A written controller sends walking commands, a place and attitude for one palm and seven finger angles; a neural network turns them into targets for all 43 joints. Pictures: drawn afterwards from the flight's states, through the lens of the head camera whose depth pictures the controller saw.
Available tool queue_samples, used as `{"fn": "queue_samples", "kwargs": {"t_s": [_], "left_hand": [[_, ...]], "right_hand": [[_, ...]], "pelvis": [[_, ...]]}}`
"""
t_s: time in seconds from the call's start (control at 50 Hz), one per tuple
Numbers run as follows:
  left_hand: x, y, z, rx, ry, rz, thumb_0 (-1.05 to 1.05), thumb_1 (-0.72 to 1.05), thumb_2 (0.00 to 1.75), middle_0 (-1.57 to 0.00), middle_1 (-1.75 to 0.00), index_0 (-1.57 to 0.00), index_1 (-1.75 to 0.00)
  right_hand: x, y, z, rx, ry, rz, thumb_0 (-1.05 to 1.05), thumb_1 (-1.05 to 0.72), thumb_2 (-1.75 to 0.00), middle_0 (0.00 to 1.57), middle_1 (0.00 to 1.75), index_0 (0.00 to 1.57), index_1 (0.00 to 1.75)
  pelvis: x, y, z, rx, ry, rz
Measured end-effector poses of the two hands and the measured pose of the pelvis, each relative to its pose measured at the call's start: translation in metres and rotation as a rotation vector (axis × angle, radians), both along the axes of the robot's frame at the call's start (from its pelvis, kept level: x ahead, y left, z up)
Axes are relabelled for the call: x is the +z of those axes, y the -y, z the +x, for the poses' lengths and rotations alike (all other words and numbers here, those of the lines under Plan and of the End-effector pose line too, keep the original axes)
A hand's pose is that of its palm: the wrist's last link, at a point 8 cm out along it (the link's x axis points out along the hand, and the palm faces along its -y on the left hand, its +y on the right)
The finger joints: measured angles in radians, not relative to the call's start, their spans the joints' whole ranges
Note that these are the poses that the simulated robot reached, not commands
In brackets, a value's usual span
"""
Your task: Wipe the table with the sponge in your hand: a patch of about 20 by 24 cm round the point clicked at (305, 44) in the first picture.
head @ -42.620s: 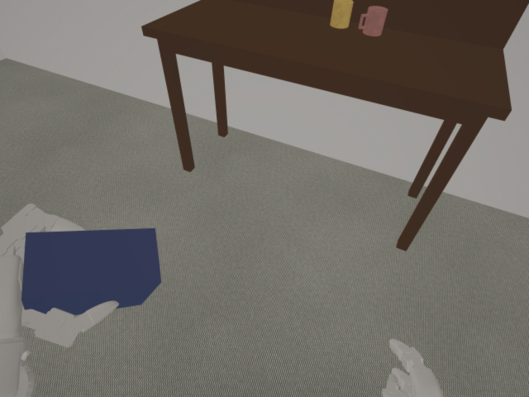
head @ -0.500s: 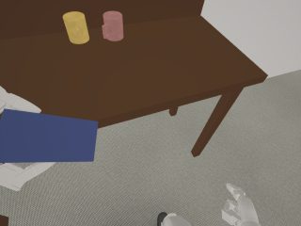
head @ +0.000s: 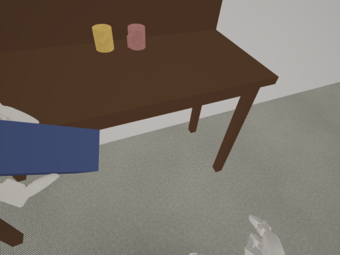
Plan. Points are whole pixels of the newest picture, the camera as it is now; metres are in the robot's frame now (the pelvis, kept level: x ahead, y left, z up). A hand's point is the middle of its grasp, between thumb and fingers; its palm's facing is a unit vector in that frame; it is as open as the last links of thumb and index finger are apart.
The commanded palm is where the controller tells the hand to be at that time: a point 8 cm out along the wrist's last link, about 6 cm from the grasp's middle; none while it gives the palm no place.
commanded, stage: stop stepping back and stand still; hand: left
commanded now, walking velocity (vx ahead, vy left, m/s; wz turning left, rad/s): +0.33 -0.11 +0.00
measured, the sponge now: (61, 153) +0.24 +0.20 +0.19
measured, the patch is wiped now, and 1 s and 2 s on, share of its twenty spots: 0.95 0.95 0.95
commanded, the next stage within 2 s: stand and wait in 0.48 s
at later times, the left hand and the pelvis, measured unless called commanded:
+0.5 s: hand out of the picture +0.15 +0.24 +0.23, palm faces +0.46 -0.81 -0.37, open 10.6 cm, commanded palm +0.09 +0.28 +0.24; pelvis -0.07 +0.00 -0.01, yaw -1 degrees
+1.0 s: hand out of the picture +0.17 +0.25 +0.22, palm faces +0.40 -0.83 -0.39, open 10.6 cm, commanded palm +0.11 +0.29 +0.24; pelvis -0.05 +0.02 +0.01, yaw -2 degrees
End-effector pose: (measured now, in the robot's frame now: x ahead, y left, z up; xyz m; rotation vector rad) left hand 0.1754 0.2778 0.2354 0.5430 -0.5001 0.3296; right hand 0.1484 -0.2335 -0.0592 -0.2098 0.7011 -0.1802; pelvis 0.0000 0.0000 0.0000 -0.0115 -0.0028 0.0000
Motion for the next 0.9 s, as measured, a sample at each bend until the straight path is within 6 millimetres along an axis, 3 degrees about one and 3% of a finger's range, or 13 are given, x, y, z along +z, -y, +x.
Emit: {"fn": "queue_samples", "kwargs": {"t_s": [0.06, 0.16, 0.28, 0.42, 0.5, 0.58, 0.7, 0.9], "left_hand": [[0.003, -0.013, -0.021, 0.087, 0.023, -0.045, -0.01, -0.55, 1.04, -0.68, -1.29, -0.7, -1.27], [-0.008, -0.011, -0.046, 0.09, 0.06, -0.134, -0.01, -0.55, 1.04, -0.68, -1.3, -0.7, -1.28], [-0.013, -0.01, -0.054, 0.004, 0.061, -0.124, -0.01, -0.55, 1.04, -0.68, -1.3, -0.7, -1.28], [0.009, -0.011, -0.056, 0.022, 0.045, -0.056, -0.01, -0.55, 1.04, -0.68, -1.3, -0.7, -1.27], [0.003, -0.001, -0.066, 0.027, 0.027, -0.035, -0.01, -0.55, 1.04, -0.68, -1.3, -0.7, -1.28], [-0.007, 0.003, -0.068, -0.002, -0.006, -0.097, -0.01, -0.55, 1.04, -0.68, -1.3, -0.7, -1.28], [-0.009, -0.003, -0.06, -0.005, 0.016, -0.067, -0.01, -0.55, 1.04, -0.68, -1.3, -0.7, -1.27], [-0.008, -0.009, -0.045, 0.014, -0.025, -0.064, -0.01, -0.55, 1.04, -0.68, -1.3, -0.7, -1.28]], "right_hand": [[-0.01, -0.002, -0.026, 0.019, -0.041, 0.02, 0.01, -0.9, -0.9, 0.2, 0.3, 0.2, 0.3], [-0.028, 0.0, -0.05, 0.06, -0.106, 0.005, 0.02, -0.9, -0.9, 0.2, 0.3, 0.2, 0.3], [-0.017, -0.004, -0.066, 0.015, -0.032, -0.036, 0.02, -0.9, -0.9, 0.2, 0.3, 0.2, 0.3], [-0.012, -0.021, -0.084, -0.001, 0.006, 0.065, 0.02, -0.9, -0.9, 0.2, 0.3, 0.2, 0.3], [-0.023, -0.019, -0.084, 0.043, -0.018, 0.08, 0.02, -0.9, -0.9, 0.2, 0.3, 0.2, 0.3], [-0.023, -0.011, -0.087, 0.032, -0.079, 0.05, 0.02, -0.9, -0.9, 0.2, 0.3, 0.2, 0.3], [-0.018, 0.001, -0.078, -0.021, -0.024, -0.008, 0.02, -0.9, -0.9, 0.2, 0.3, 0.2, 0.3], [-0.009, -0.01, -0.057, 0.002, -0.011, 0.024, 0.02, -0.9, -0.9, 0.2, 0.3, 0.2, 0.3]], "pelvis": [[0.002, 0.002, -0.008, 0.025, 0.007, -0.012], [-0.006, 0.001, -0.033, 0.029, 0.031, -0.011], [-0.01, -0.013, -0.055, -0.012, 0.026, -0.015], [0.003, -0.007, -0.067, -0.02, 0.031, -0.021], [-0.005, -0.001, -0.074, -0.019, 0.017, -0.016], [0.0, -0.003, -0.074, -0.022, 0.022, -0.008], [-0.007, -0.01, -0.07, -0.03, 0.031, -0.003], [0.002, -0.012, -0.056, -0.019, 0.02, -0.014]]}}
